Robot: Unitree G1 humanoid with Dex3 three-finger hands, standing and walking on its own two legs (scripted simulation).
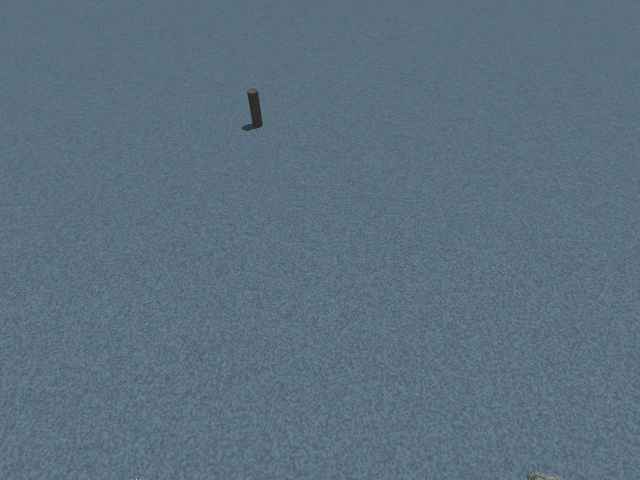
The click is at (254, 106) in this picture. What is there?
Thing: slim round
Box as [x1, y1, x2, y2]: [247, 88, 262, 127]
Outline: 250,88 247,90 252,122 253,126 259,127 262,123 257,90 255,88
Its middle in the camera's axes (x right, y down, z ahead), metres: -0.35 -0.71 +2.08
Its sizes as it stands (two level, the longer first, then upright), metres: 0.055 0.055 0.207
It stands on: the floor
